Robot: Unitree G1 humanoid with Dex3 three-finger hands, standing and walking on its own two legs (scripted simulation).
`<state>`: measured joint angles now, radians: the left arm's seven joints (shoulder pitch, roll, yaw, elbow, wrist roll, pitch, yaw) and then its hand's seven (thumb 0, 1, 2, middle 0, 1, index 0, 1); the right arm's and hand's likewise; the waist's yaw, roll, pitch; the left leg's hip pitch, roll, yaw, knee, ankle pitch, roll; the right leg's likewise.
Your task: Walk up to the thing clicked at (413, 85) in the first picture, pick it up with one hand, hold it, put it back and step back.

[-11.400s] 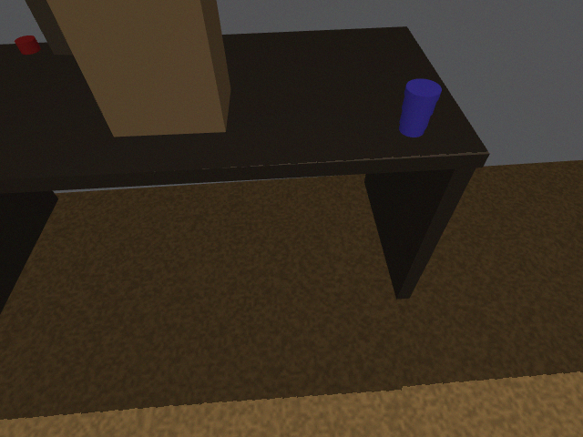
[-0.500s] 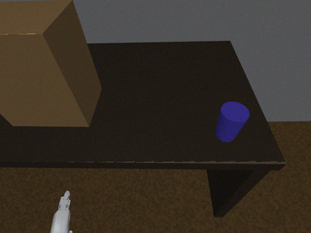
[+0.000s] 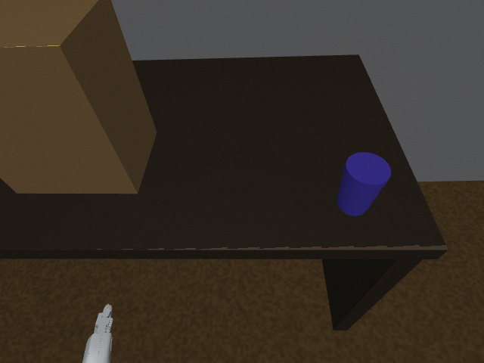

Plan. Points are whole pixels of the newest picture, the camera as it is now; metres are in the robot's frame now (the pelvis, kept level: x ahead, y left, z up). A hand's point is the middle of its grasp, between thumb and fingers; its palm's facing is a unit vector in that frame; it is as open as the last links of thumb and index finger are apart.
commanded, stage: approach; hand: right
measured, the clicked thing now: (359, 187) +0.42 -0.19 +0.03
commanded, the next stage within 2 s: close in in 0.34 s
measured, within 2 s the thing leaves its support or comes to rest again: neither
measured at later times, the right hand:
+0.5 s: hand (411, 191) +0.40 -0.27 +0.04, palm faces +0.06 +1.00 +0.07, open 17.4 cm
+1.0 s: hand (371, 183) +0.41 -0.21 +0.04, palm faces +0.12 +0.99 +0.04, open 17.6 cm
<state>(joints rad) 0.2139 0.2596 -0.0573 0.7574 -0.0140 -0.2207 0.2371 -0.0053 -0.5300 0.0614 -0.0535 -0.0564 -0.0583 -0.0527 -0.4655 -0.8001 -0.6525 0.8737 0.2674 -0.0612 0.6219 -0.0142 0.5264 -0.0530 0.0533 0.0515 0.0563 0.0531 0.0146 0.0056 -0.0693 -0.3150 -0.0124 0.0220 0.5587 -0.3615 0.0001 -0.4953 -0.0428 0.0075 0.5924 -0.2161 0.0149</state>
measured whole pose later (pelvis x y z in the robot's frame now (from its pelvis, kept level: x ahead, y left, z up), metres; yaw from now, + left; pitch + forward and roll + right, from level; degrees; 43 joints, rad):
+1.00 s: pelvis -0.02 -0.02 -0.03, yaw +3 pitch +12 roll +2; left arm 0.31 0.22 0.06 0.34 0.00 -0.09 0.03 -0.01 -0.51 0.04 -0.06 -0.06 -0.07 -0.05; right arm -0.55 -0.34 -0.35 0.87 0.14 -0.30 0.10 -0.01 0.55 -0.04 0.03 0.05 0.04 0.05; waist 0.10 0.01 -0.12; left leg -0.58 -0.03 -0.02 0.82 -0.44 -0.02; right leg -0.75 -0.07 -0.02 0.84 -0.30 -0.01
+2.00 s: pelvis -0.01 -0.01 -0.03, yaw +3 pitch +12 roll +2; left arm 0.34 0.24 0.07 0.23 0.00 -0.02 0.00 -0.01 -0.54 0.07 -0.05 -0.06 -0.06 -0.06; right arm -0.55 -0.31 -0.35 0.86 0.13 -0.32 0.04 -0.01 0.27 -0.38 0.90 0.64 0.81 0.60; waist 0.10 0.00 -0.12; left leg -0.58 -0.02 -0.03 0.83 -0.46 -0.02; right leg -0.74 -0.06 -0.03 0.84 -0.32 -0.01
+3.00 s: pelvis -0.01 -0.01 -0.01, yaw +3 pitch +8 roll +1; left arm 0.29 0.24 0.06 0.39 -0.02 -0.07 0.04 -0.01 -0.53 0.06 -0.06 -0.06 -0.06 -0.06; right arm -0.64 -0.37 -0.32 0.83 0.13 -0.18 0.05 0.01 0.39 -1.01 0.82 1.10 0.63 1.00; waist 0.08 0.00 -0.08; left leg -0.43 -0.02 -0.03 0.69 -0.41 -0.01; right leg -0.58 -0.05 -0.03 0.70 -0.26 0.01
